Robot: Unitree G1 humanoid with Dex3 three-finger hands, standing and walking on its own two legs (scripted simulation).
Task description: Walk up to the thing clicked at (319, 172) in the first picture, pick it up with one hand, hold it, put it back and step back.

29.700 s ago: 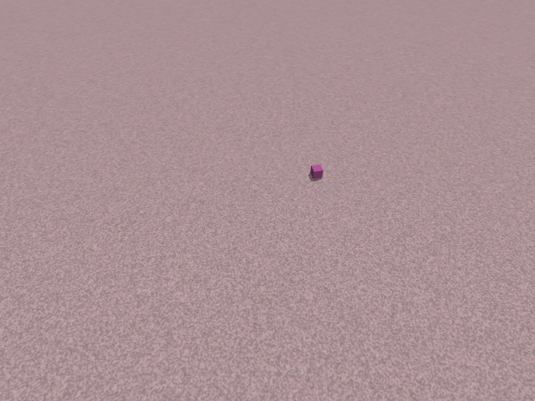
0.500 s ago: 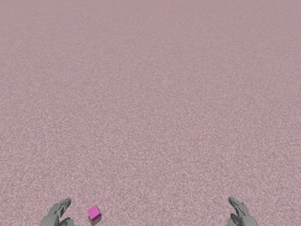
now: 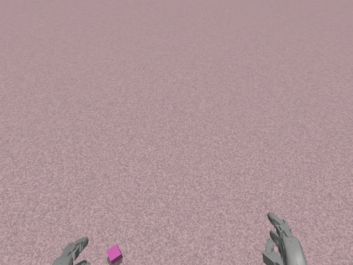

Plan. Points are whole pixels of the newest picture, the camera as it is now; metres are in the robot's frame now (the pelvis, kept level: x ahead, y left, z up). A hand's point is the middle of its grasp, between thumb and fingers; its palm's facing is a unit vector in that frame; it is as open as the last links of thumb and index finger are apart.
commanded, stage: home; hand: left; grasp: from above
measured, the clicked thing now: (114, 254) +0.38 +0.28 -0.69
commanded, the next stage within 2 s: stand in 1.58 s
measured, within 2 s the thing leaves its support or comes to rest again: neither
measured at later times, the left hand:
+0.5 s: hand out of the picture +0.16 +0.18 -0.05, palm faces +0.04 -0.98 -0.20, open 8.1 cm
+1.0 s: hand out of the picture +0.16 +0.18 -0.05, palm faces +0.05 -0.98 -0.20, open 7.9 cm
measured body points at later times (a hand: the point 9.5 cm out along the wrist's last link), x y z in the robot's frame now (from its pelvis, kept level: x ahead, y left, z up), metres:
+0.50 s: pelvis +0.00 +0.00 +0.00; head +0.01 +0.01 +0.45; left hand +0.16 +0.24 -0.03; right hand +0.15 -0.24 -0.06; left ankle +0.02 +0.13 -0.68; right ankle -0.01 -0.14 -0.68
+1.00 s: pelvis +0.00 +0.00 +0.00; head +0.01 +0.01 +0.45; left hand +0.16 +0.23 -0.03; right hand +0.16 -0.24 -0.06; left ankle +0.02 +0.13 -0.68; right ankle -0.01 -0.14 -0.68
